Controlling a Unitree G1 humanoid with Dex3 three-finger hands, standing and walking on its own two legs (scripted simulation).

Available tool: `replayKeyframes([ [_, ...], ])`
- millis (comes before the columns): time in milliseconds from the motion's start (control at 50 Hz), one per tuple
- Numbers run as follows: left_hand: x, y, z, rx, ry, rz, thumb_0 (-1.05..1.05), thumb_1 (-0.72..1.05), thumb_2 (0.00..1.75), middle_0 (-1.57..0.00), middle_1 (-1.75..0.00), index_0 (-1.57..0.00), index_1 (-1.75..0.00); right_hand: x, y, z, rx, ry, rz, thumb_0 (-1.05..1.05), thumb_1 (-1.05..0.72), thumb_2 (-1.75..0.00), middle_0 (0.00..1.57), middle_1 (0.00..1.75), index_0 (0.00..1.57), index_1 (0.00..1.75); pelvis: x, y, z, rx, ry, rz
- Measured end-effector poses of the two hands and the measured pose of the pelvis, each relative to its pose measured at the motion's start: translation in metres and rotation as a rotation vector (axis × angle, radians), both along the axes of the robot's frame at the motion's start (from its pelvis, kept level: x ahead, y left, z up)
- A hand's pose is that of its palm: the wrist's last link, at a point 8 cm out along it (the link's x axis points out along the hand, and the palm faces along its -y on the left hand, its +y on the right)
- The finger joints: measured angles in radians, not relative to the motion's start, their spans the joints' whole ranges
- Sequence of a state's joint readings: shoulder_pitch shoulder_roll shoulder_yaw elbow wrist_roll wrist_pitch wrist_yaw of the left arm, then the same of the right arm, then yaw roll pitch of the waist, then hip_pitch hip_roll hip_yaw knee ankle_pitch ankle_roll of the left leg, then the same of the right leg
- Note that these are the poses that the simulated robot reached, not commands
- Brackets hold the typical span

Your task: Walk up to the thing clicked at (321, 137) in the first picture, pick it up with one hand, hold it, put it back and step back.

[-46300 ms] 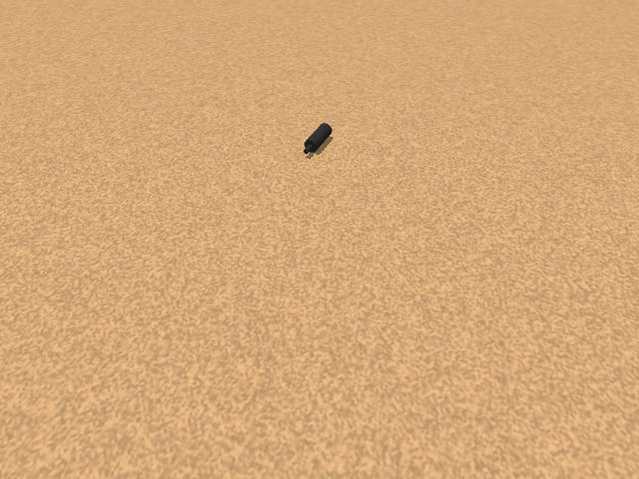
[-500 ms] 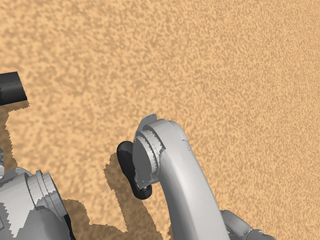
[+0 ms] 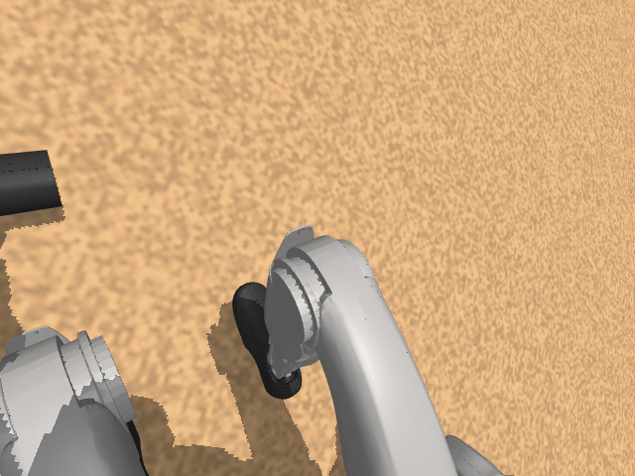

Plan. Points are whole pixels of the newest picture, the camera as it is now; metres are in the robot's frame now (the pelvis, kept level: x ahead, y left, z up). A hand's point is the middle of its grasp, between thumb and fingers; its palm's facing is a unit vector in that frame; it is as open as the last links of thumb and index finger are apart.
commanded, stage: close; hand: left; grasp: from above
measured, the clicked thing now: out of the picture +0.48 +0.24 -0.29
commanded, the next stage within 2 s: settle in 0.08 s
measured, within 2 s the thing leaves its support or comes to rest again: leaves its support in 0.44 s
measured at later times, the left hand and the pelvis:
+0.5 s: hand out of the picture +0.49 +0.22 -0.26, palm faces -0.42 -0.12 -0.90, open 10.3 cm; pelvis +0.01 +0.00 +0.00, yaw +0 degrees
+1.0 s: hand out of the picture +0.46 +0.23 -0.17, palm faces -0.49 -0.05 -0.87, open 10.2 cm; pelvis +0.00 -0.01 +0.02, yaw +6 degrees
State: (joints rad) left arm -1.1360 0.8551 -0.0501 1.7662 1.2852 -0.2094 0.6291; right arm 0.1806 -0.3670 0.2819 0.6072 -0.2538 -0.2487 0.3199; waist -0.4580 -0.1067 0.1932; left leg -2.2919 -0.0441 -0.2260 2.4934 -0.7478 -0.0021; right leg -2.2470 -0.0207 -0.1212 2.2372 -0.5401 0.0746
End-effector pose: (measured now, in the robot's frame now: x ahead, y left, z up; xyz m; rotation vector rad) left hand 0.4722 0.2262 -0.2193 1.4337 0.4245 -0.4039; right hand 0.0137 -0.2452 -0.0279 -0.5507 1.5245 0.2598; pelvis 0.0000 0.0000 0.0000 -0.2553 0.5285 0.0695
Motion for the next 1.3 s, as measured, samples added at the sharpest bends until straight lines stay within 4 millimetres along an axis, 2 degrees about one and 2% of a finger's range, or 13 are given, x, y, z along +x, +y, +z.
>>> replayKeyframes([
  [220, -0.002, -0.004, 0.0, 0.014, -0.061, -0.032, 0.01, -0.07, 0.81, -0.48, -0.96, -0.47, -0.92, 0.007, -0.001, 0.003, -0.009, -0.02, 0.033, 0.0, -0.91, -0.91, 0.2, 0.3, 0.19, 0.3, -0.002, 0.003, 0.001, -0.007, 0.0, -0.001],
  [360, 0.007, -0.003, 0.0, 0.017, -0.07, 0.034, 0.01, -0.09, 0.81, -0.51, -0.95, -0.5, -0.91, 0.004, -0.003, 0.005, -0.001, -0.007, 0.011, 0.0, -0.92, -0.91, 0.2, 0.3, 0.19, 0.3, -0.001, 0.004, 0.001, -0.006, 0.014, -0.001],
  [460, 0.019, 0.0, 0.007, 0.013, -0.081, 0.063, 0.01, -0.09, 0.79, -0.51, -0.93, -0.51, -0.9, 0.0, -0.005, 0.005, 0.01, 0.007, -0.025, 0.0, -0.92, -0.91, 0.2, 0.3, 0.19, 0.3, 0.003, 0.001, 0.0, 0.001, 0.028, -0.002],
  [580, 0.024, 0.012, 0.034, 0.034, -0.112, 0.065, 0.01, -0.07, 0.76, -0.52, -0.91, -0.52, -0.88, 0.001, -0.009, -0.003, 0.028, 0.008, -0.089, 0.0, -0.92, -0.91, 0.2, 0.3, 0.19, 0.3, 0.01, -0.002, 0.002, 0.013, 0.059, -0.002],
  [740, 0.006, 0.027, 0.077, 0.094, -0.051, 0.07, 0.01, -0.07, 0.72, -0.54, -0.88, -0.54, -0.84, 0.025, -0.021, -0.023, 0.056, -0.044, -0.115, 0.0, -0.92, -0.91, 0.2, 0.3, 0.19, 0.3, 0.011, -0.005, 0.009, 0.051, 0.085, 0.015],
  [860, -0.007, 0.02, 0.096, 0.055, -0.005, 0.046, 0.01, -0.07, 0.71, -0.56, -0.86, -0.56, -0.82, 0.045, -0.031, -0.029, 0.022, -0.1, -0.106, 0.0, -0.92, -0.91, 0.2, 0.3, 0.19, 0.3, 0.004, -0.007, 0.016, 0.075, 0.079, 0.03],
  [960, -0.008, 0.008, 0.106, 0.033, -0.011, -0.018, 0.01, -0.07, 0.71, -0.57, -0.83, -0.57, -0.8, 0.054, -0.039, -0.028, -0.027, -0.137, -0.111, 0.0, -0.92, -0.91, 0.2, 0.3, 0.19, 0.3, 0.002, -0.01, 0.02, 0.089, 0.074, 0.039],
  [1040, -0.002, 0.004, 0.116, 0.037, -0.055, -0.036, 0.01, -0.07, 0.71, -0.58, -0.81, -0.58, -0.77, 0.056, -0.045, -0.027, -0.065, -0.158, -0.13, 0.0, -0.91, -0.91, 0.2, 0.3, 0.19, 0.3, 0.001, -0.012, 0.02, 0.096, 0.082, 0.042],
  [1140, 0.005, 0.009, 0.129, 0.071, -0.098, -0.01, 0.01, -0.06, 0.7, -0.59, -0.77, -0.59, -0.74, 0.052, -0.046, -0.029, -0.081, -0.157, -0.167, 0.0, -0.91, -0.91, 0.2, 0.3, 0.19, 0.3, 0.003, -0.013, 0.022, 0.108, 0.104, 0.042],
  [1300, 0.003, 0.024, 0.151, 0.095, -0.038, 0.093, 0.01, -0.02, 0.63, -0.6, -0.73, -0.6, -0.7, 0.045, -0.037, -0.032, -0.057, -0.122, -0.236, 0.01, -0.91, -0.91, 0.2, 0.3, 0.2, 0.3, 0.008, -0.013, 0.035, 0.126, 0.128, 0.046],
])
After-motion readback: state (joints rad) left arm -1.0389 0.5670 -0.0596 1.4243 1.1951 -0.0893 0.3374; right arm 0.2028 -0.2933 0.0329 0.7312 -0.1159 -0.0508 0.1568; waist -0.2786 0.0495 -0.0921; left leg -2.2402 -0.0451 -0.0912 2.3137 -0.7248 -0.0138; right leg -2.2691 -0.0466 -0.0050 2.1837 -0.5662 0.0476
